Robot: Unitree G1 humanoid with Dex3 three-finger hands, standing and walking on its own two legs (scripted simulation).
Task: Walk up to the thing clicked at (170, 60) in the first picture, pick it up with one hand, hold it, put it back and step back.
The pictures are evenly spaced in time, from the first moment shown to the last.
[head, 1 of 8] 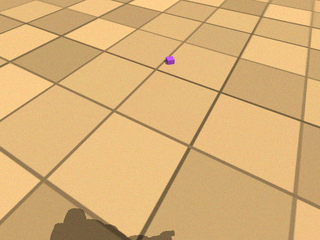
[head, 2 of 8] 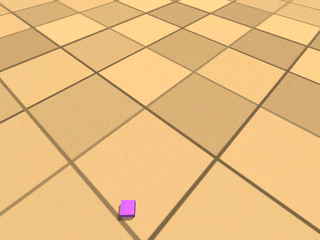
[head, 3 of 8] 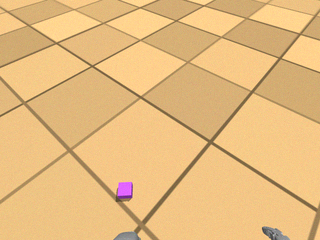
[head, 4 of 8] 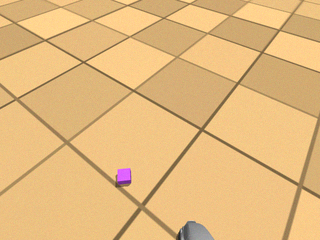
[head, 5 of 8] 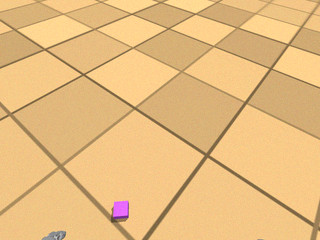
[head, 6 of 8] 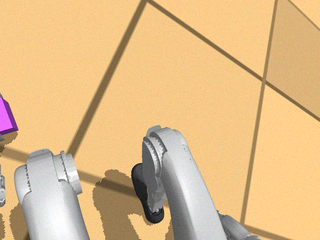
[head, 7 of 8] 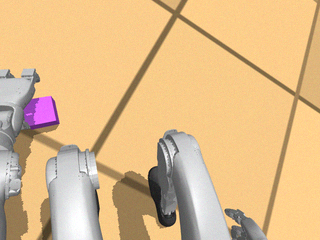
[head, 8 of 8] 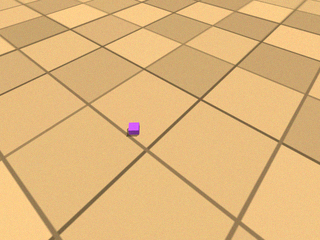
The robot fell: no
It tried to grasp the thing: yes
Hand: left
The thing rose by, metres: 0.68
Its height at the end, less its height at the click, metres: +0.00
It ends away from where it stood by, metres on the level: 0.00
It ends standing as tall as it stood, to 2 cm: yes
